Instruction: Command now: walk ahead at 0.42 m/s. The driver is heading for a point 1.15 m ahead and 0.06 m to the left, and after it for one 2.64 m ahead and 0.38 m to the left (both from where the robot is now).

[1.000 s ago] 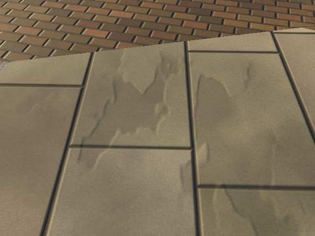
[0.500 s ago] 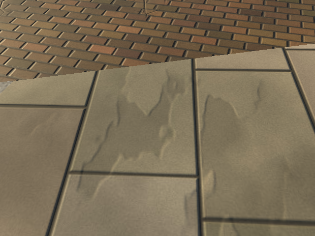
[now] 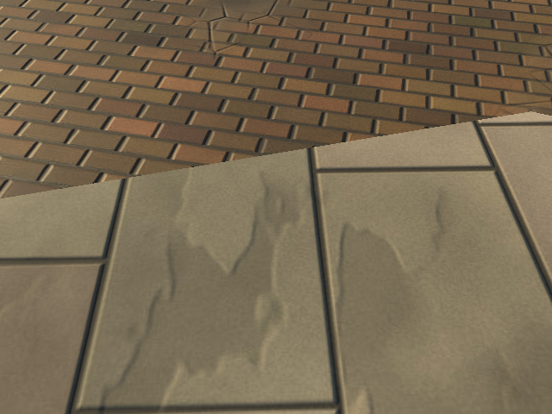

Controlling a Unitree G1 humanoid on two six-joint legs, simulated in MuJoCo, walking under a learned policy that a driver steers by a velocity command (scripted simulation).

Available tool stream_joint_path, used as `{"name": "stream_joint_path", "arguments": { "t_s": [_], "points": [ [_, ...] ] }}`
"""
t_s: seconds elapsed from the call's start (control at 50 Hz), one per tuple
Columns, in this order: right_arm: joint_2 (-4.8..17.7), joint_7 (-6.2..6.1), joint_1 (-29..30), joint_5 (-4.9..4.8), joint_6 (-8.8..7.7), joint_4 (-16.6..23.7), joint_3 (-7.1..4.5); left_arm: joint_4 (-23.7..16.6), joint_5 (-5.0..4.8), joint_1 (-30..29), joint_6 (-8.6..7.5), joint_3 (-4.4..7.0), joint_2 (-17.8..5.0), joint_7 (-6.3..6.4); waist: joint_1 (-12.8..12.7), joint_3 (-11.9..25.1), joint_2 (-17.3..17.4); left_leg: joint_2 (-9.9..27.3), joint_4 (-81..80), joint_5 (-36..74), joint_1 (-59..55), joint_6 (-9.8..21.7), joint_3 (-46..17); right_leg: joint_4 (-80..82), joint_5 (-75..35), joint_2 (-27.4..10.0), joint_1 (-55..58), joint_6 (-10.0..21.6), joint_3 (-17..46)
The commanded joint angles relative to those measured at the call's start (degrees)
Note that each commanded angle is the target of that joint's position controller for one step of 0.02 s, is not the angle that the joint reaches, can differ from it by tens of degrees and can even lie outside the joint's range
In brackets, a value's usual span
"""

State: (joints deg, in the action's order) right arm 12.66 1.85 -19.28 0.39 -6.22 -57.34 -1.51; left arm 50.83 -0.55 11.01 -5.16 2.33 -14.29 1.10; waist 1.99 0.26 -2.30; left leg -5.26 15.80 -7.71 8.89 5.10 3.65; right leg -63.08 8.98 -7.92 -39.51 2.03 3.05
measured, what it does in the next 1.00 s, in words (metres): walks ahead: right foot, then left foot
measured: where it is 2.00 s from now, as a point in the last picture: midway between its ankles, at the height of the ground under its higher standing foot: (287, 325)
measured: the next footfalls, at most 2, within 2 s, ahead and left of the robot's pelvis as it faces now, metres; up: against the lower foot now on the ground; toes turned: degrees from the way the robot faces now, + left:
right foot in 0.22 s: +0.29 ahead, -0.14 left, +0.00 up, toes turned -1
left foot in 0.54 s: +0.22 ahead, +0.09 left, +0.00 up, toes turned +1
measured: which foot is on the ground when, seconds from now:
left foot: down 0.00-0.24, up 0.26-0.52, down 0.54-1.00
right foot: up 0.00-0.20, down 0.22-1.00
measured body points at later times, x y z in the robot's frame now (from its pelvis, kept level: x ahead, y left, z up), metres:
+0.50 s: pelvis +0.16 -0.05 -0.01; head +0.19 -0.06 +0.44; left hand +0.27 +0.19 -0.14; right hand +0.22 -0.31 -0.16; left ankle +0.17 +0.10 -0.73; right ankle +0.25 -0.14 -0.75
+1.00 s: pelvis +0.23 -0.04 -0.02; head +0.23 -0.04 +0.43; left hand +0.28 +0.21 -0.16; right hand +0.22 -0.28 -0.17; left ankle +0.18 +0.09 -0.75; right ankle +0.25 -0.14 -0.74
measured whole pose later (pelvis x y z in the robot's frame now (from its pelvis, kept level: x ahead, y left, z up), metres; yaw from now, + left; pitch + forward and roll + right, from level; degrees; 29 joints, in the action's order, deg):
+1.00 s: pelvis +0.23 -0.04 -0.02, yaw +1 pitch +0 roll +0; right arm 10.5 -2.0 -20.0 -1.4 -3.0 -62.3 -2.0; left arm 60.0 -1.1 13.9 -2.3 2.5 -11.7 1.0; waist 0.8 0.3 0.5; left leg 1.1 32.6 -22.7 10.1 0.7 0.1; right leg -36.6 20.9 0.8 -18.7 4.1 -2.2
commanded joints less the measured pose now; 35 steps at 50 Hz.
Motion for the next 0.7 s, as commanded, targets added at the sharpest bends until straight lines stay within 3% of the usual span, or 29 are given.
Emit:
{"name": "stream_joint_path", "arguments": {
  "t_s": [0.02, 0.08, 0.14, 0.18, 0.2, 0.22, 0.24, 0.26, 0.28, 0.3, 0.32, 0.34, 0.36, 0.42, 0.48, 0.52, 0.54, 0.56, 0.58, 0.6, 0.64, 0.7],
  "points": [
    [7.64, -1.21, 2.71, 0.12, -0.71, 3.39, -1.08, -2.47, 0.60, 0.94, -0.10, 0.62, -2.29, 0.23, -2.60, -4.06, 3.85, 15.22, -9.33, 14.52, 6.58, 8.93, -9.38, 10.55, -8.99, -0.99, 0.95, -1.40, -0.46],
    [8.75, -1.77, -0.32, -0.28, 0.10, 2.48, -1.08, -3.54, 0.51, -4.68, -0.52, -0.08, -0.58, -0.31, -0.24, -2.40, 4.81, 13.05, -5.91, 23.66, 4.98, 6.35, -4.78, 23.50, -15.30, 2.91, 7.92, -1.88, -3.63],
    [8.89, -2.04, -2.43, -0.84, 1.12, 0.99, -1.05, -4.58, 0.21, -7.77, -0.25, -0.09, -1.50, -1.01, 0.85, -1.43, 6.14, 15.10, -1.83, 24.31, -1.04, 5.81, -6.18, 29.10, -14.44, 4.50, 9.42, -1.47, -2.85],
    [8.72, -2.35, -1.36, -1.01, 1.72, 0.67, -1.09, -4.87, 0.65, -7.02, -0.51, 0.38, -3.17, -1.45, -0.51, 0.03, 6.91, 16.40, 2.79, 25.56, -4.97, 4.42, -7.94, 32.84, -11.24, 5.26, 11.45, 0.19, -1.91],
    [8.81, -2.52, 0.08, -1.26, 2.00, 0.80, -1.15, -3.95, 0.99, -4.05, -0.83, 0.82, -4.10, -1.53, -2.46, 1.48, 6.61, 15.85, 6.26, 25.59, -5.76, 3.27, -8.03, 36.26, -12.42, 6.07, 15.51, 1.20, -2.34],
    [8.21, -2.62, 0.01, -1.13, 2.12, 0.96, -0.97, -1.98, 1.45, 0.77, -1.14, 1.65, -5.96, -1.34, -4.04, 4.04, 5.30, 12.96, 12.18, 26.39, -5.75, 1.76, -7.23, 39.68, -18.07, 6.99, 22.46, 2.33, -3.31],
    [7.05, -2.70, -1.73, -0.13, 1.84, 1.50, -0.43, -0.65, 2.15, 6.68, -1.38, 2.57, -9.92, -1.00, -4.97, 9.97, 0.92, 9.10, 22.76, 16.58, -0.40, -0.59, -4.84, 36.55, -42.18, 0.35, 34.70, 4.79, 2.19],
    [-0.20, -2.15, -11.93, 0.53, 1.43, -0.82, 1.69, -0.06, 2.52, 9.07, -0.62, 2.40, -10.94, -0.87, -1.87, 17.88, -11.39, 3.12, 39.04, -15.33, 15.69, -4.22, -2.87, 33.04, -57.35, -12.83, 53.55, 14.92, 15.21],
    [1.98, -1.92, -12.81, -0.36, 1.66, -2.06, 1.44, 0.24, 1.68, 11.06, 0.03, 1.20, -6.08, -1.27, -3.46, 22.39, -11.44, 3.09, 47.29, -31.05, 18.35, -5.55, -7.34, 36.46, -50.41, -15.45, 53.01, 17.86, 21.79],
    [6.37, -1.96, -8.67, -1.31, 2.36, -1.15, 0.26, -0.37, 1.00, 7.67, 0.30, 0.79, -5.17, -1.64, -3.31, 17.83, -7.03, 5.12, 51.03, -29.95, 20.08, -5.81, -8.90, 39.44, -36.61, -13.03, 46.35, 15.78, 20.00],
    [6.78, -2.53, -3.98, -1.51, 3.32, -0.11, -0.12, -1.52, 0.88, 2.30, 0.49, 0.57, -4.94, -1.58, -2.36, 12.71, -2.61, 7.05, 50.82, -26.72, 21.24, -6.31, -8.14, 41.75, -25.97, -10.83, 39.45, 13.37, 17.29],
    [6.40, -3.12, -1.15, -1.16, 4.36, 0.27, -0.47, -2.24, 1.14, -1.94, 0.58, 0.14, -4.29, -1.49, -1.42, 8.35, -0.70, 8.54, 47.85, -24.06, 20.28, -6.84, -7.81, 44.56, -18.67, -9.13, 31.80, 12.05, 14.33],
    [5.55, -3.68, -0.80, -0.76, 5.33, 0.47, -0.56, -2.50, 1.61, -4.76, 0.72, 0.08, -4.28, -1.29, 0.15, 6.39, -2.13, 9.86, 43.03, -21.15, 16.39, -7.13, -7.82, 46.78, -12.94, -7.10, 25.55, 10.55, 11.63],
    [2.62, -4.75, -2.22, -0.37, 6.41, -0.92, -0.07, -1.50, 2.57, -4.93, 1.47, 0.28, -4.32, -0.79, 0.72, 5.37, -4.89, 7.91, 31.42, -18.09, 8.17, -7.54, -4.65, 48.91, -7.01, -3.11, 18.89, 10.08, 6.11],
    [2.76, -4.80, -1.80, -0.20, 7.00, -1.72, -0.22, -0.77, 1.24, -4.86, 2.07, 0.29, -4.54, -0.21, 0.85, 5.88, -4.50, 7.35, 21.14, -8.86, 3.09, -6.63, -3.54, 49.53, 7.09, -2.62, 17.87, 9.34, 6.12],
    [3.13, -4.47, -0.91, 0.67, 7.21, -1.96, -0.38, 0.18, 0.45, -4.00, 2.64, 0.06, -3.86, 0.04, 1.12, 3.27, -3.77, 6.75, 14.54, -4.24, -0.46, -4.94, -2.60, 49.96, 19.02, -0.76, 14.48, 6.07, 5.48],
    [3.78, -4.39, -0.71, 1.31, 7.22, -1.71, -0.39, 1.02, 0.47, -2.66, 2.78, -0.12, -3.22, 0.04, 0.84, 1.33, -2.70, 8.45, 11.98, -3.87, -0.53, -3.69, -4.32, 49.73, 22.86, 0.31, 13.30, 3.70, 5.21],
    [5.33, -4.46, -0.61, 1.18, 7.12, -1.42, -0.52, 1.24, 0.67, -2.17, 2.93, 0.03, -3.35, 0.01, -0.20, -1.14, -0.51, 10.48, 9.44, -7.72, 2.24, -2.31, -6.05, 47.90, 22.57, 2.26, 13.64, 1.93, 3.81],
    [7.76, -4.35, 0.63, 0.29, 6.78, -2.37, -1.28, 1.40, 0.45, -0.48, 3.22, 0.34, -3.05, 0.37, -2.34, -3.56, 6.67, 9.74, 7.78, -17.36, 10.26, -1.25, -6.61, 45.75, 17.61, 5.97, 18.09, 0.68, -0.72],
    [5.72, -4.24, 1.94, 0.08, 6.06, -2.22, -0.96, 1.92, 0.75, -0.73, 3.31, 0.37, -3.35, 0.70, -2.11, -4.25, 8.02, 9.52, 5.05, -20.04, 14.56, -1.62, -7.10, 42.55, 12.85, 6.40, 23.05, 0.30, -1.57],
    [4.67, -4.22, 3.64, 0.18, 4.87, -2.35, -0.83, 2.78, 0.91, 0.40, 3.52, 0.42, -2.57, 0.99, -3.08, -3.46, 8.82, 9.54, 3.73, -17.63, 15.60, -3.22, -7.15, 40.21, 7.17, 6.44, 26.98, 1.00, -2.17],
    [3.89, -4.18, 2.36, -0.25, 3.89, -2.96, -0.79, 3.94, 1.04, 0.78, 3.59, 0.46, -2.08, 0.80, -2.48, -2.07, 5.64, 9.03, 5.56, -12.05, 12.11, -3.82, -6.38, 39.27, 2.81, 6.37, 27.25, 1.66, -2.31]
  ]
}}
